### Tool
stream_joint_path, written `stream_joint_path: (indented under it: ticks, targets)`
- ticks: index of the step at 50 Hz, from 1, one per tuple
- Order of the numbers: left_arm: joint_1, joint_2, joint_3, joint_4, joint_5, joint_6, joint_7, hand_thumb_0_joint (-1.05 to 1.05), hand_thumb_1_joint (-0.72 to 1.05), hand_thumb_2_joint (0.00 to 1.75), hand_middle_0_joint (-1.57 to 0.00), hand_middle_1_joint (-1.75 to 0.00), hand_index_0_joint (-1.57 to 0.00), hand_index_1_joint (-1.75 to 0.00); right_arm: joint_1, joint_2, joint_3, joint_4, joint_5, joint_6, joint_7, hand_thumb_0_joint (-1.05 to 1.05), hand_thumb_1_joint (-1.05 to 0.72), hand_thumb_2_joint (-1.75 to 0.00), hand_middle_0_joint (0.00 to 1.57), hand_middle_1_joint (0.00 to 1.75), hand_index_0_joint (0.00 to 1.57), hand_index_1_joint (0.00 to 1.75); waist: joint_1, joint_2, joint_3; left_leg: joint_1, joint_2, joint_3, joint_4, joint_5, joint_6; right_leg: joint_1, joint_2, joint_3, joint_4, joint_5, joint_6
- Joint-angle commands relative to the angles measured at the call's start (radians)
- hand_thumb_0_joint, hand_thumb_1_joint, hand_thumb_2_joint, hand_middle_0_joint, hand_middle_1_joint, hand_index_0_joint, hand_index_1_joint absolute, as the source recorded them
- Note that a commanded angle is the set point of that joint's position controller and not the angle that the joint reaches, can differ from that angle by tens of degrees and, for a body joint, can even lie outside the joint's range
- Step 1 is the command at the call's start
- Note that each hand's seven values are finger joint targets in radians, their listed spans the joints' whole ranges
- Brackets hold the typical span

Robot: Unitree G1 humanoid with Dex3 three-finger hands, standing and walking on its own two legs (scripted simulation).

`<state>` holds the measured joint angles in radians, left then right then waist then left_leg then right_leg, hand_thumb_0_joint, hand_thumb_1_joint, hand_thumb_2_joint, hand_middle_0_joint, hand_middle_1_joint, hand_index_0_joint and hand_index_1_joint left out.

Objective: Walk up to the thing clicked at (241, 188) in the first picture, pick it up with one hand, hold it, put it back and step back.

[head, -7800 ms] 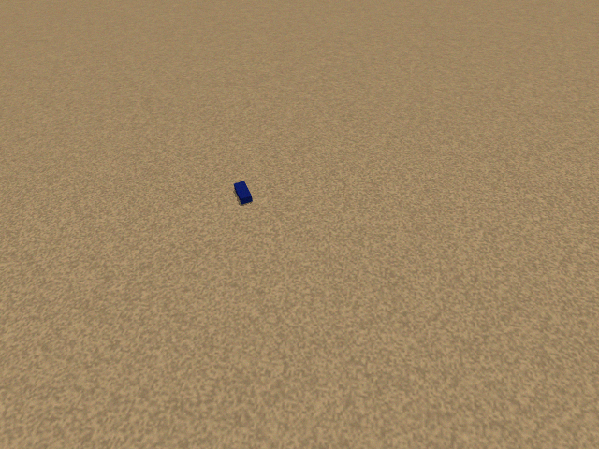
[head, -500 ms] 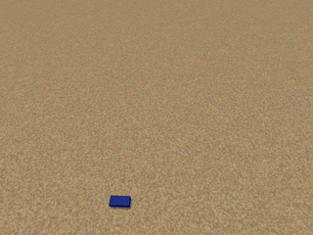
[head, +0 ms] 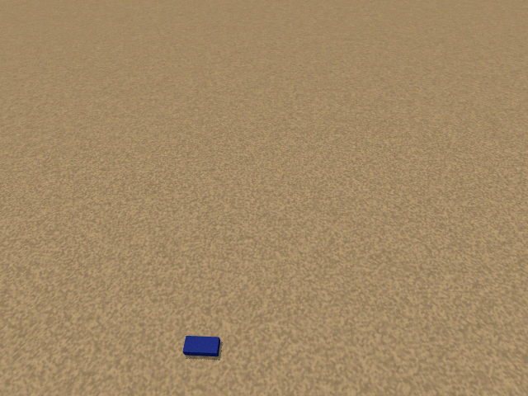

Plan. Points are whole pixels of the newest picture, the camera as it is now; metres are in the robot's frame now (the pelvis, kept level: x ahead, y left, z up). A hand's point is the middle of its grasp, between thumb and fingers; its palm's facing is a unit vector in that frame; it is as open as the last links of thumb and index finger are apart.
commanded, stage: stand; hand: left
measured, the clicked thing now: (202, 346) +0.47 +0.27 -0.76
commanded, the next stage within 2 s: walk up in 1.08 s
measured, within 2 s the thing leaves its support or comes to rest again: neither
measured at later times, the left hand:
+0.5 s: hand out of the picture +0.07 +0.26 -0.15, palm faces -0.02 -0.94 -0.35, open 7.3 cm
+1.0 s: hand out of the picture +0.07 +0.26 -0.16, palm faces -0.03 -0.94 -0.35, open 7.3 cm
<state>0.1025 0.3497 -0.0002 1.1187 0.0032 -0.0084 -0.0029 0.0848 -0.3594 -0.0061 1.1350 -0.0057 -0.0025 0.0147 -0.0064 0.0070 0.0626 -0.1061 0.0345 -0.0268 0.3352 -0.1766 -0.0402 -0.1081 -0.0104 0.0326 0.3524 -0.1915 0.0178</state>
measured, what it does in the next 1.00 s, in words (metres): stands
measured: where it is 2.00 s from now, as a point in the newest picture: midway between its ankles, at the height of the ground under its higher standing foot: outside the picture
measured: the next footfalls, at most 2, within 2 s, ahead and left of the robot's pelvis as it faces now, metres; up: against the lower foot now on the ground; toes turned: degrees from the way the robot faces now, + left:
right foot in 2.00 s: +0.13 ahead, -0.10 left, +0.00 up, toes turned -1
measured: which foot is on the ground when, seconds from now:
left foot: down 0.00-1.00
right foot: down 0.00-1.00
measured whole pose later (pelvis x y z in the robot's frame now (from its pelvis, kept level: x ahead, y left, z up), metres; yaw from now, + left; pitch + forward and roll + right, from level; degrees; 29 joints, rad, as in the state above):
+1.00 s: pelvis +0.00 +0.00 +0.00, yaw +0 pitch -3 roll +0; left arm 0.13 0.35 0.00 1.11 0.01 -0.01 0.00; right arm 0.12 -0.36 -0.01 1.13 -0.01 0.00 0.02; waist 0.00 0.00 0.06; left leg -0.11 0.03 -0.02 0.33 -0.18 -0.04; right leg -0.12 -0.01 0.04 0.35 -0.19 0.02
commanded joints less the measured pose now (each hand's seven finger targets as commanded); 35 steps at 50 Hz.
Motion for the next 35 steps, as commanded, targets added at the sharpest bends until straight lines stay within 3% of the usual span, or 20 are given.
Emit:
stream_joint_path:
  ticks: [1,7,10,11,14,18,30,35]
  targets:
    - [-0.038,0.227,0.041,-0.059,0.004,-0.021,0.009,0.0,0.9,0.9,-0.2,-0.3,-0.2,-0.3,-0.029,-0.205,-0.035,-0.057,-0.001,-0.019,-0.016,0.0,-0.9,-0.9,0.2,0.3,0.2,0.3,-0.001,-0.016,-0.064,0.015,0.089,-0.056,-0.051,0.088,0.043,-0.027,-0.108,0.072,-0.073,0.112,-0.031]
    - [-0.038,0.229,0.041,-0.062,0.006,-0.02,0.01,0.0,0.9,0.9,-0.2,-0.3,-0.2,-0.3,-0.039,-0.208,-0.039,-0.059,-0.001,-0.02,-0.016,0.0,-0.9,-0.9,0.2,0.3,0.2,0.3,0.002,-0.008,-0.083,0.024,0.093,-0.058,-0.046,0.116,0.045,-0.013,-0.109,0.07,-0.067,0.129,-0.037]
    - [-0.035,0.225,0.042,-0.06,0.004,-0.019,0.008,0.0,0.9,0.9,-0.2,-0.3,-0.2,-0.3,-0.027,-0.21,-0.036,-0.055,-0.002,-0.019,-0.016,0.0,-0.9,-0.9,0.2,0.3,0.2,0.3,0.003,-0.002,-0.053,-0.006,0.085,-0.058,-0.062,0.041,0.047,-0.03,-0.107,0.076,-0.083,0.063,-0.033]
    - [-0.032,0.232,0.044,-0.062,0.007,-0.021,0.009,0.0,0.9,0.9,-0.2,-0.3,-0.2,-0.3,-0.027,-0.213,-0.04,-0.06,-0.003,-0.02,-0.016,0.0,-0.9,-0.9,0.2,0.3,0.2,0.3,0.002,-0.005,-0.075,0.01,0.089,-0.059,-0.057,0.068,0.051,-0.017,-0.11,0.073,-0.072,0.095,-0.036]
    - [-0.037,0.229,0.044,-0.06,0.004,-0.017,0.008,0.0,0.9,0.9,-0.2,-0.3,-0.2,-0.3,-0.02,-0.204,-0.036,-0.056,-0.002,-0.021,-0.016,0.0,-0.9,-0.9,0.2,0.3,0.2,0.3,0.003,-0.014,-0.058,-0.007,0.087,-0.063,-0.067,0.052,0.048,-0.024,-0.104,0.072,-0.073,0.062,-0.038]
    - [-0.028,0.226,0.042,-0.065,0.006,-0.02,0.007,0.0,0.9,0.9,-0.2,-0.3,-0.2,-0.3,-0.027,-0.215,-0.04,-0.061,-0.004,-0.024,-0.016,0.0,-0.9,-0.9,0.2,0.3,0.2,0.3,0.007,-0.006,-0.089,0.022,0.092,-0.061,-0.054,0.109,0.049,-0.017,-0.107,0.07,-0.063,0.114,-0.038]
    - [-0.014,0.23,0.042,-0.063,0.005,-0.019,0.008,0.0,0.9,0.9,-0.2,-0.3,-0.2,-0.3,-0.006,-0.208,-0.039,-0.06,-0.002,-0.022,-0.017,0.0,-0.9,-0.9,0.2,0.3,0.2,0.3,0.004,-0.016,-0.073,0.022,0.09,-0.058,-0.055,0.092,0.052,-0.029,-0.108,0.075,-0.064,0.109,-0.039]
    - [-0.017,0.228,0.041,-0.062,0.005,-0.016,0.007,0.0,0.9,0.9,-0.2,-0.3,-0.2,-0.3,-0.004,-0.211,-0.04,-0.057,-0.003,-0.021,-0.016,0.0,-0.9,-0.9,0.2,0.3,0.2,0.3,0.004,-0.008,-0.041,-0.008,0.087,-0.062,-0.071,0.026,0.05,-0.046,-0.103,0.077,-0.074,0.03,-0.04]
